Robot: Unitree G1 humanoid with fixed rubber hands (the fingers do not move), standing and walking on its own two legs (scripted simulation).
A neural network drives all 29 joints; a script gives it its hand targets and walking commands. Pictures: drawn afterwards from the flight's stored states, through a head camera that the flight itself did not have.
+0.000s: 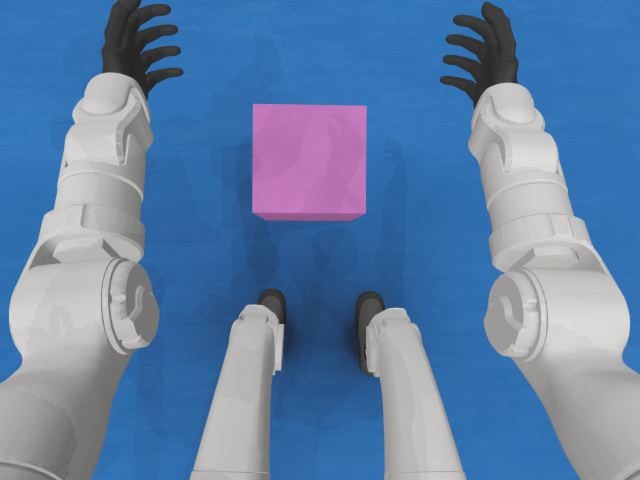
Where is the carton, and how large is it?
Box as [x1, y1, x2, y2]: [252, 104, 366, 220]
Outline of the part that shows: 253,104 252,212 266,220 351,220 365,213 366,106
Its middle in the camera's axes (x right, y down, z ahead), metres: -0.02 -0.16 +0.84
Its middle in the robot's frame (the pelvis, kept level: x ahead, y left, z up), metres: +0.51 +0.03 -0.52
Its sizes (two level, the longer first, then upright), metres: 0.210 0.200 0.250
